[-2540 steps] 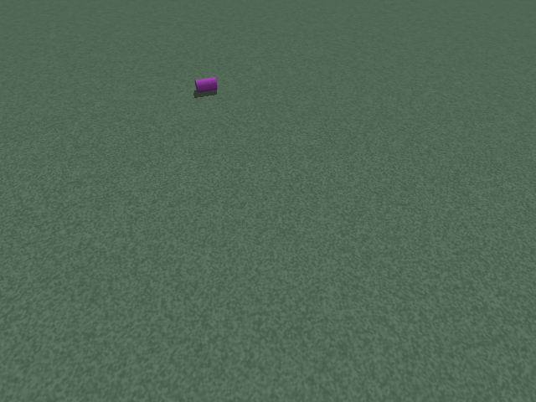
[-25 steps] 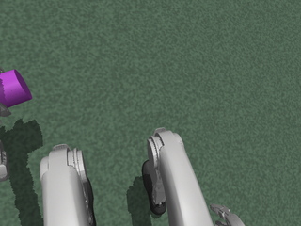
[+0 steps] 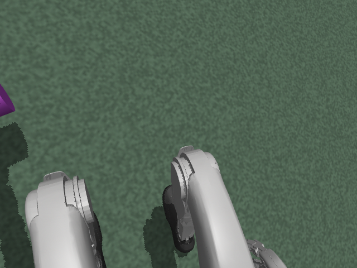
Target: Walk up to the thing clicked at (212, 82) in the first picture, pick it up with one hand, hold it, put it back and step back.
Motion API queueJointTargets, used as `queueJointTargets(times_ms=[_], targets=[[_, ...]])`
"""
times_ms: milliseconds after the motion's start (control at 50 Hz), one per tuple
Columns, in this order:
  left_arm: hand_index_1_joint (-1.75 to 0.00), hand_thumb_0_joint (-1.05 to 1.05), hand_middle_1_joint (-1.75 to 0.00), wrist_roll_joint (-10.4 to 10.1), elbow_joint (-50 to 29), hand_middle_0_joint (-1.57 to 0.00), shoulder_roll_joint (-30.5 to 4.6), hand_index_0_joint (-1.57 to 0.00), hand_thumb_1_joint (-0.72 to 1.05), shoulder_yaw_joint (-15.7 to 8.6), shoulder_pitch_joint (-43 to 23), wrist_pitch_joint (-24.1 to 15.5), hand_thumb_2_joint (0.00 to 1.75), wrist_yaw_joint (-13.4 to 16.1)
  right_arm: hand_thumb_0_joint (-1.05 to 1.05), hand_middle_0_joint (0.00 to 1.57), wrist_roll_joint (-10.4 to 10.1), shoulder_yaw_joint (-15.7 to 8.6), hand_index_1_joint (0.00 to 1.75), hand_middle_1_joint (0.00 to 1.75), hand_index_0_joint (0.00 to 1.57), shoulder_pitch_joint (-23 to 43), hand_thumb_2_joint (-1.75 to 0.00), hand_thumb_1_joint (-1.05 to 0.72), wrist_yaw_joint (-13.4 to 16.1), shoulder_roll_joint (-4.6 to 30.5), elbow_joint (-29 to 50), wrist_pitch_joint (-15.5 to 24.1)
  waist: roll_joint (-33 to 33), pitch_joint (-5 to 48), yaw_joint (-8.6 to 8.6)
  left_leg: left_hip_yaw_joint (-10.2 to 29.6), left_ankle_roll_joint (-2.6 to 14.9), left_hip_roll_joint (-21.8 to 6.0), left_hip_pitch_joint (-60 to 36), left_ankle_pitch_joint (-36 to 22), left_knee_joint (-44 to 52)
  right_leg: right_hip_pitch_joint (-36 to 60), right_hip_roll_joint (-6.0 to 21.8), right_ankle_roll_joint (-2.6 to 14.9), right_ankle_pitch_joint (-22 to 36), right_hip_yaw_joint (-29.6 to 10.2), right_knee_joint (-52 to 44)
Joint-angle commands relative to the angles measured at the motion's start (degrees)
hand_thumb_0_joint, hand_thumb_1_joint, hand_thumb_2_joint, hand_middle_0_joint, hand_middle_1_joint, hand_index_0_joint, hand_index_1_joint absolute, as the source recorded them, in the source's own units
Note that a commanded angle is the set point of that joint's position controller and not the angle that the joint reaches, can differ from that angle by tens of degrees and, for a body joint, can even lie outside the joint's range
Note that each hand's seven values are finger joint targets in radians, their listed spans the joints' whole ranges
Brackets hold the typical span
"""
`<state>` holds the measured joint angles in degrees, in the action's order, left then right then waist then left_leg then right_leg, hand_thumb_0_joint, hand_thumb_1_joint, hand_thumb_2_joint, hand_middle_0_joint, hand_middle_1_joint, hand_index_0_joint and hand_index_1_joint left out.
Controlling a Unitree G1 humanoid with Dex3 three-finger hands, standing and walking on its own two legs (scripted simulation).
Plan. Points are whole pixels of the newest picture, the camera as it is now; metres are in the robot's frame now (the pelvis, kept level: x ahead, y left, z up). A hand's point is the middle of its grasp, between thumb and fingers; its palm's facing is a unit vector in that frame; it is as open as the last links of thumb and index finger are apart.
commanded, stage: lower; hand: left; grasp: from above
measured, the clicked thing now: out of the picture +0.47 +0.35 -0.20
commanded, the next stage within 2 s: rest in 0.20 s
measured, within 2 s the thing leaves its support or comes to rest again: rests again in 2.00 s
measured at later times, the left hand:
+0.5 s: hand out of the picture +0.46 +0.34 -0.24, palm faces -0.42 -0.20 -0.88, open 11.2 cm
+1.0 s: hand out of the picture +0.47 +0.34 -0.26, palm faces -0.41 -0.21 -0.89, open 11.2 cm
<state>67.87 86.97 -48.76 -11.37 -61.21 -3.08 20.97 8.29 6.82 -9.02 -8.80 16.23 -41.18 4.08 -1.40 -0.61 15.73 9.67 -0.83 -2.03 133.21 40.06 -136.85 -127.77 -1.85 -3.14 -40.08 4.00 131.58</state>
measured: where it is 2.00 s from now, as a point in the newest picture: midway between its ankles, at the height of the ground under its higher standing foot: (139, 243)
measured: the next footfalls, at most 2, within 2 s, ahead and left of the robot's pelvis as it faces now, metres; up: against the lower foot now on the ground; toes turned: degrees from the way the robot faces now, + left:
none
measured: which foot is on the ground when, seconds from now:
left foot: down 0.00-1.00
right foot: down 0.00-1.00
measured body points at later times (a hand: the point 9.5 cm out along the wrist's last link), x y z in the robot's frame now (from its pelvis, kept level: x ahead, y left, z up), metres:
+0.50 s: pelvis +0.00 +0.00 -0.03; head +0.28 +0.09 +0.31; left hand +0.48 +0.35 -0.19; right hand +0.05 -0.26 -0.11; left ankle +0.07 +0.13 -0.30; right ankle +0.10 -0.13 -0.30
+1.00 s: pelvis +0.00 +0.01 -0.03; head +0.29 +0.11 +0.30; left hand +0.48 +0.35 -0.21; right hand +0.04 -0.26 -0.10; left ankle +0.07 +0.13 -0.30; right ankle +0.10 -0.13 -0.30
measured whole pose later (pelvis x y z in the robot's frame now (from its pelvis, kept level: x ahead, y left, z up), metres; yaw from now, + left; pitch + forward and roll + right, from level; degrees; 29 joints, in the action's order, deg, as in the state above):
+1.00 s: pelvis +0.00 +0.01 -0.03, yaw -4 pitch +31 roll -13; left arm 67.7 95.0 -57.4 -12.1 -62.8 -5.2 29.0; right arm 11.5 14.5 -5.5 -11.5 18.5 -38.5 8.3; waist -6.4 -7.7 19.5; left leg 14.0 -0.6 -2.1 136.0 41.3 -144.3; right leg -129.0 -3.5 -3.8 -39.6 7.1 135.6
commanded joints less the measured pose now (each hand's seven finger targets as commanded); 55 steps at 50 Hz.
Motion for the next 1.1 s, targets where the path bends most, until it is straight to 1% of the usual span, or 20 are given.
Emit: queueJointTargets(times_ms=[0,40,100,120,140,220,240,260,380,420,480,540,580,620,680,800,900,980,1020,1080], targets=[[-0.68,0.00,-0.67,-0.1,-9.8,-1.13,-19.1,-1.12,0.75,-0.6,-19.2,-0.8,0.82,2.2,0.00,0.20,0.0,-4.4,0.30,0.30,0.20,-13.6,-0.89,-0.89,0.3,15.9,-0.5,0.0,22.0,42.0,0.37,-5.5,1.76,0.1,-32.2,-15.4,12.3,19.8,-1.4,4.60,17.4,6.3,-10.5],[-0.69,0.00,-0.69,0.2,-9.1,-1.14,-18.6,-1.13,0.76,-0.4,-18.7,-1.1,0.83,2.6,0.00,0.20,0.3,-3.9,0.30,0.30,0.20,-13.2,-0.90,-0.89,0.0,15.4,-0.4,-0.1,23.3,41.3,0.11,-5.5,1.50,0.1,-31.8,-15.3,12.2,19.7,-1.6,4.75,17.1,6.6,-9.6],[-0.71,0.00,-0.70,0.4,-9.3,-1.14,-19.4,-1.13,0.77,-0.8,-20.2,-1.6,0.86,3.7,0.00,0.20,0.5,-3.4,0.30,0.30,0.20,-12.9,-0.90,-0.89,-0.2,15.9,0.2,-0.1,23.6,41.6,1.11,-5.5,1.59,0.1,-31.5,-15.6,11.0,19.6,-1.7,4.60,17.8,7.0,-9.1],[-0.71,0.00,-0.70,0.5,-8.8,-1.14,-19.8,-1.13,0.76,-1.1,-19.4,-1.6,0.84,4.1,0.00,0.20,0.5,-3.6,0.30,0.30,0.20,-12.6,-0.90,-0.89,-0.2,15.9,0.1,0.0,24.1,41.8,0.39,-5.6,1.54,0.0,-32.1,-15.3,10.9,19.0,-1.9,4.71,17.7,6.9,-8.8],[-0.72,0.00,-0.71,1.0,-7.6,-1.16,-19.7,-1.15,0.78,-1.2,-18.6,-1.5,0.87,4.3,0.00,0.20,0.8,-3.3,0.30,0.30,0.20,-12.8,-0.90,-0.89,-0.3,16.1,0.1,0.0,24.2,40.5,0.99,-5.6,1.51,0.1,-32.0,-15.3,10.8,18.6,-1.8,4.62,17.4,7.1,-8.8],[-0.74,0.00,-0.74,0.9,-9.5,-1.14,-21.2,-1.14,0.79,-2.7,-20.3,-1.7,0.89,5.7,0.00,0.20,1.2,-3.3,0.30,0.30,0.20,-12.2,-0.89,-0.89,-0.4,16.9,0.4,0.0,27.1,42.7,0.74,-4.9,1.05,0.0,-34.1,-15.6,10.9,17.2,-1.7,4.93,17.4,7.9,-7.1],[-0.74,0.00,-0.73,1.2,-6.2,-1.15,-19.4,-1.15,0.79,-1.3,-18.6,-1.4,0.90,5.7,0.00,0.20,1.3,-3.2,0.30,0.30,0.20,-12.2,-0.90,-0.89,-0.6,16.7,0.3,0.1,26.5,40.2,1.70,-4.8,1.06,0.0,-33.6,-15.1,10.6,16.0,-1.7,4.93,16.9,8.0,-7.1],[-0.75,0.00,-0.74,1.1,-8.0,-1.14,-19.5,-1.13,0.78,-1.3,-20.7,-1.6,0.89,5.9,0.00,0.20,1.3,-3.3,0.30,0.30,0.20,-12.5,-0.90,-0.89,-0.7,17.0,0.2,0.3,26.2,40.1,2.10,-4.6,1.11,-0.1,-33.2,-14.5,10.6,15.5,-1.8,4.97,16.5,8.1,-7.1],[-0.68,0.00,-0.68,0.7,-5.0,-1.08,-21.6,-1.07,0.70,-1.2,-19.2,-1.8,0.86,6.6,0.00,0.20,1.8,-1.7,0.30,0.30,0.20,-11.9,-0.89,-0.88,-1.1,17.1,0.2,1.1,24.1,39.2,2.74,-5.0,1.78,-0.3,-29.4,-15.1,8.2,19.6,-2.1,4.31,18.2,7.7,-7.6],[-0.67,0.00,-0.66,0.3,-5.1,-1.07,-22.9,-1.06,0.69,-2.2,-19.0,-2.0,0.84,7.1,0.00,0.20,1.9,-1.4,0.30,0.30,0.20,-11.8,-0.89,-0.88,-1.0,17.5,0.5,1.3,22.8,39.5,2.51,-4.8,1.89,-0.5,-29.1,-15.3,7.8,20.3,-2.3,4.12,18.3,8.1,-7.6],[-0.66,0.00,-0.65,0.4,-3.6,-1.07,-22.9,-1.06,0.69,-1.8,-18.6,-2.1,0.82,7.8,0.00,0.20,2.2,-0.7,0.30,0.30,0.20,-11.3,-0.89,-0.88,-1.2,17.6,0.6,1.7,25.2,39.1,3.12,-4.1,1.42,-0.6,-31.2,-16.4,8.0,19.2,-2.4,4.47,18.8,8.6,-6.5],[-0.66,0.00,-0.66,0.3,-2.6,-1.06,-24.2,-1.05,0.67,-2.0,-18.6,-2.3,0.83,8.3,0.00,0.20,2.4,-0.2,0.30,0.30,0.20,-11.3,-0.89,-0.88,-1.3,18.3,0.8,2.2,23.5,37.8,3.54,-4.2,1.79,-0.7,-28.7,-15.3,7.0,20.4,-2.6,4.17,18.5,8.6,-7.2],[-0.66,0.00,-0.65,0.4,-2.9,-1.08,-24.9,-1.07,0.68,-1.8,-18.3,-2.3,0.84,8.5,0.00,0.20,2.5,0.3,0.30,0.30,0.20,-10.6,-0.89,-0.88,-1.3,18.1,0.5,2.5,24.9,37.5,2.87,-4.2,1.69,-0.8,-29.4,-15.3,7.0,20.4,-2.9,4.21,18.6,8.4,-7.2],[-0.67,0.00,-0.66,0.3,-3.9,-1.07,-25.5,-1.06,0.68,-2.2,-18.6,-2.4,0.86,8.7,0.00,0.20,2.7,0.7,0.30,0.30,0.20,-11.2,-0.89,-0.88,-1.6,18.8,0.8,2.8,25.0,37.8,3.70,-3.9,1.60,-0.9,-29.8,-16.5,6.9,21.4,-2.9,4.17,19.5,8.9,-6.9],[-0.66,0.00,-0.65,0.0,-3.3,-1.08,-25.7,-1.07,0.69,-2.3,-17.6,-2.4,0.84,9.2,0.00,0.20,2.6,0.8,0.30,0.30,0.20,-10.1,-0.89,-0.88,-1.7,19.1,1.3,3.0,26.6,38.0,3.55,-3.3,1.11,-1.0,-31.6,-17.0,7.6,20.1,-2.9,4.58,19.2,9.6,-6.2],[-0.65,0.00,-0.64,-0.4,-2.0,-1.05,-26.0,-1.04,0.65,-1.5,-17.2,-2.1,0.86,10.5,0.00,0.20,2.9,1.9,0.30,0.30,0.20,-9.1,-0.89,-0.88,-2.1,19.1,1.1,3.3,26.9,36.0,3.55,-3.0,1.27,-1.3,-29.8,-16.8,7.0,20.6,-3.3,4.35,19.9,9.6,-6.4],[-0.65,0.00,-0.64,-0.3,-0.9,-1.05,-24.9,-1.03,0.65,-0.2,-18.4,-2.0,0.84,10.7,0.00,0.20,3.1,2.1,0.30,0.30,0.20,-9.3,-0.89,-0.88,-2.3,19.7,1.4,4.0,26.6,34.9,5.27,-2.4,1.22,-1.5,-31.0,-15.9,6.6,18.8,-3.4,4.46,18.8,10.2,-6.2],[-0.66,0.00,-0.64,-0.3,-0.1,-1.05,-25.7,-1.03,0.64,0.2,-18.0,-1.9,0.85,11.0,0.00,0.20,3.2,2.8,0.30,0.30,0.20,-9.1,-0.89,-0.88,-2.4,19.9,1.4,4.7,26.4,33.7,5.16,-2.4,1.29,-1.6,-30.0,-15.5,6.4,19.8,-3.6,4.31,18.8,10.2,-6.6],[-0.67,0.00,-0.66,-0.4,-0.6,-1.05,-26.8,-1.03,0.64,-0.4,-18.5,-2.2,0.87,11.5,0.00,0.20,3.5,3.2,0.30,0.30,0.20,-8.8,-0.89,-0.88,-2.4,20.2,1.5,4.9,26.8,35.5,5.16,-2.2,1.19,-1.7,-30.2,-16.2,6.4,21.1,-3.8,4.22,19.6,10.4,-6.6],[-0.68,0.00,-0.66,-0.6,0.6,-1.03,-25.9,-1.01,0.62,0.4,-18.4,-1.8,0.87,11.4,0.00,0.20,3.4,3.4,0.30,0.30,0.20,-9.2,-0.90,-0.89,-2.7,20.3,1.6,5.7,26.9,33.2,5.69,-1.9,1.01,-1.8,-30.8,-16.3,6.4,19.0,-3.7,4.45,19.0,10.7,-6.0]])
